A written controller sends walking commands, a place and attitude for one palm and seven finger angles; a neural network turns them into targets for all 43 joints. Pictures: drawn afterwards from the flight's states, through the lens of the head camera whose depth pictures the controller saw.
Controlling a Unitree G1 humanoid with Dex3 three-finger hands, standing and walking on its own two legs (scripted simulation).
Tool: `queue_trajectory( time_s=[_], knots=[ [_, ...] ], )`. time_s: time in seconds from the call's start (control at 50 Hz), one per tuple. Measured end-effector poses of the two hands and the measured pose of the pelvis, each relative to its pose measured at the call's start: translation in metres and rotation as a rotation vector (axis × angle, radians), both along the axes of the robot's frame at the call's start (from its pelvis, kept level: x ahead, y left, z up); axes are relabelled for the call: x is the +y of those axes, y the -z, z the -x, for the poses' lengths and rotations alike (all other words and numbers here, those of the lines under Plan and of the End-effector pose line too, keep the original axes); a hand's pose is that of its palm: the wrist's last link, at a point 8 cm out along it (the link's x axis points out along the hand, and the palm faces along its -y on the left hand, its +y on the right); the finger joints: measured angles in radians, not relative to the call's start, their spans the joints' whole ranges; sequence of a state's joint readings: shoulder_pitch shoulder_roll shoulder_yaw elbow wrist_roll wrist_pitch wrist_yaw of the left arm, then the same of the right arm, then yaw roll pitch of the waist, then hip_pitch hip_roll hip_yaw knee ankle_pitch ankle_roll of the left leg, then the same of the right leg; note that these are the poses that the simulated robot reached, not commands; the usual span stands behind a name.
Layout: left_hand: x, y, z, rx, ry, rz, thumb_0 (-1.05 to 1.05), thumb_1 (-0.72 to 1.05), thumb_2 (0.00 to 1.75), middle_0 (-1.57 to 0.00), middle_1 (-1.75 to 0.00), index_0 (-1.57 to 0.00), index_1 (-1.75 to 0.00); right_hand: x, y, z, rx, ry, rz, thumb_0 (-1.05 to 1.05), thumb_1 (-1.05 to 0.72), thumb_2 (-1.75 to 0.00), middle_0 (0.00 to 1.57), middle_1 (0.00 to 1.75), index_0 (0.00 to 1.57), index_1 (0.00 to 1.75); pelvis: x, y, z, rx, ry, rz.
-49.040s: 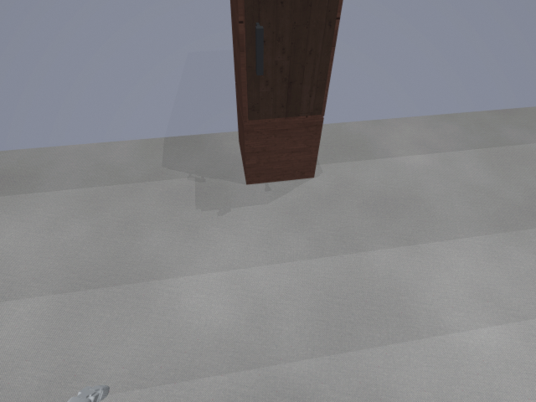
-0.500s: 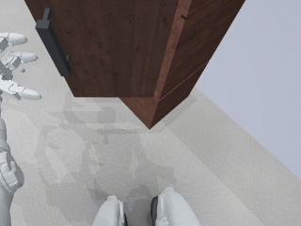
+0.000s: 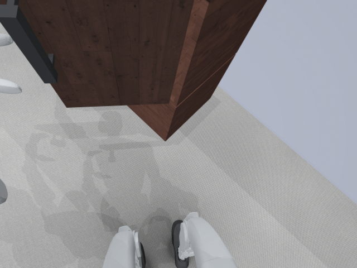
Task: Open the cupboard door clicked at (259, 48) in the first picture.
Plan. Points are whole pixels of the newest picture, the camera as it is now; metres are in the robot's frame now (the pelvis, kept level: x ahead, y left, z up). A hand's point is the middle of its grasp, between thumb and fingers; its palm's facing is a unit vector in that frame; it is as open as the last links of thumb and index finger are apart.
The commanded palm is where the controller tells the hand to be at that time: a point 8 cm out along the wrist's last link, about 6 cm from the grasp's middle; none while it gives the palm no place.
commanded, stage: move the hooked fingers beside the handle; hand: left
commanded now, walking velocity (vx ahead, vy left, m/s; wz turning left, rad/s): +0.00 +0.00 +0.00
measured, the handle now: (34, 41) +0.56 +0.23 +0.06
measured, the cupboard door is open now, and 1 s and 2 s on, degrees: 50 50 49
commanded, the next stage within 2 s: slide the fingers in behind the handle in 0.62 s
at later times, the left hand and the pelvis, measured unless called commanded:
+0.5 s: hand out of the picture +0.52 +0.29 +0.07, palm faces +0.04 -1.00 -0.03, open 14.0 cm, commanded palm +0.51 +0.33 +0.07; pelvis +0.00 +0.00 +0.00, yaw +1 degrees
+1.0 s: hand (5, 60) +0.51 +0.27 +0.07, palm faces +0.00 -1.00 -0.02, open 14.0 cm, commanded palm +0.50 +0.30 +0.07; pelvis +0.00 +0.00 +0.00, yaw +1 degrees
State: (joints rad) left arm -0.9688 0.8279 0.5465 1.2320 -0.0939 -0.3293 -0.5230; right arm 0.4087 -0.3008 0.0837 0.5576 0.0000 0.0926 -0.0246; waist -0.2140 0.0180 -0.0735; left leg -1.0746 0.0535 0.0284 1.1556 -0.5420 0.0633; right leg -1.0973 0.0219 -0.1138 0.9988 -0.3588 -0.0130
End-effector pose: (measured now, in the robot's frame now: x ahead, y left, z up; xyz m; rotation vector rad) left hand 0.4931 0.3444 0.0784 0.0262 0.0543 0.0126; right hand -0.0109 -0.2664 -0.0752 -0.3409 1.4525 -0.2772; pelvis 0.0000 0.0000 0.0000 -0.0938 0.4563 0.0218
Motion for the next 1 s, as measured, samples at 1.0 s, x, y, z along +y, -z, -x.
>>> queue_trajectory(
  time_s=[1.0],
  knots=[
    [-0.017,0.006,0.004,0.01,0.014,0.01,-0.01,-0.5,0.3,-0.3,-1.2,-0.3,-1.2,0.002,0.001,-0.017,-0.022,-0.02,-0.018,0.0,-0.91,-0.89,0.2,0.3,0.21,0.3,0.001,-0.003,-0.004,-0.014,-0.013,0.004]
  ],
)
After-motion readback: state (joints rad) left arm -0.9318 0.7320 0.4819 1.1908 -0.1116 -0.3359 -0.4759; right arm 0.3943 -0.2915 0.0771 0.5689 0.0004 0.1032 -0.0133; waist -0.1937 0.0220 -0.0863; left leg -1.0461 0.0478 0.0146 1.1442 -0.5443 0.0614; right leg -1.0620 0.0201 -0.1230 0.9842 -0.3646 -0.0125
